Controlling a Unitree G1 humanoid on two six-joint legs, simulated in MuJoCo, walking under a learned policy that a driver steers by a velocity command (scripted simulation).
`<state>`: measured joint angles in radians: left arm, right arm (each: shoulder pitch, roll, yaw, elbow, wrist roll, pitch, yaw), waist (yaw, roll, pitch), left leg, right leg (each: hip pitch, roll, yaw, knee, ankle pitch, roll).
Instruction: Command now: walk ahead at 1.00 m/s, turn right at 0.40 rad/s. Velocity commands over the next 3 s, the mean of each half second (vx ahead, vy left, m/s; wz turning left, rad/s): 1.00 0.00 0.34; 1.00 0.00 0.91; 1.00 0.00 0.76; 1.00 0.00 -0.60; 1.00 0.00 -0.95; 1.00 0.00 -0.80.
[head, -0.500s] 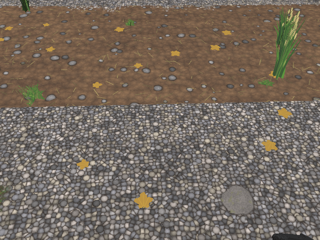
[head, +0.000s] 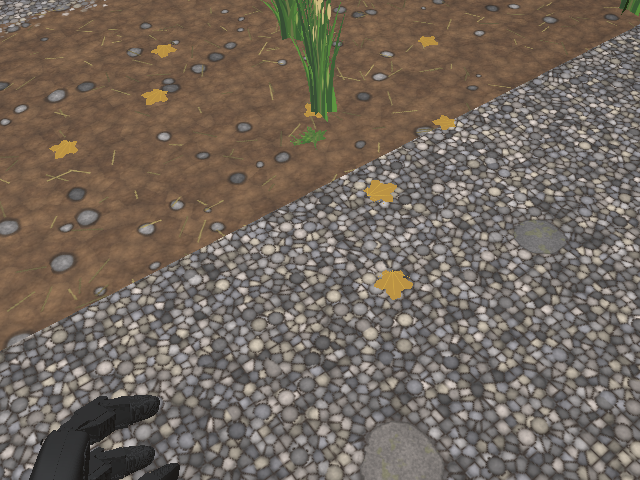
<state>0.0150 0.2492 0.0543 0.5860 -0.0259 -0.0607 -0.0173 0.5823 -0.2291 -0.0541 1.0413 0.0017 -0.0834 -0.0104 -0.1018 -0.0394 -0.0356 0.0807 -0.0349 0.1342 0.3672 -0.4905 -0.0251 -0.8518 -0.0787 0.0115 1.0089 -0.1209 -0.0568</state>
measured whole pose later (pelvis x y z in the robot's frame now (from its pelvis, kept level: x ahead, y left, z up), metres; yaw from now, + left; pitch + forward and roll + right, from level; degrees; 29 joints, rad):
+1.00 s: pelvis +0.95 +0.14 +0.00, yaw +43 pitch +2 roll -3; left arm -0.03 0.24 0.05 0.54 -0.02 -0.15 0.00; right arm 0.40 -0.29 -0.09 0.75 0.05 -0.04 -0.01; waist -0.09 0.04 0.03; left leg -0.13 -0.13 -0.29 1.01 -0.56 0.09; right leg -0.53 0.04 0.08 0.61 -0.13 0.05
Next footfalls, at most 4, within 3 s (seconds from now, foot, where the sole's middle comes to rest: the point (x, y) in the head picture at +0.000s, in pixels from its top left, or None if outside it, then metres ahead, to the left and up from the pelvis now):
0.10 right None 0.29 -0.10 -0.75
0.54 left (251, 383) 0.73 0.12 -0.75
0.96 right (241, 233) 1.18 0.13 -0.75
1.44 left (63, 237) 1.22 0.62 -0.75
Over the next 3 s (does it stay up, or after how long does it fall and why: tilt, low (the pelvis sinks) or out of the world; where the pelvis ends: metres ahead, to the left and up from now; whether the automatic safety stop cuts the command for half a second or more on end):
stays up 2.23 1.19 0.02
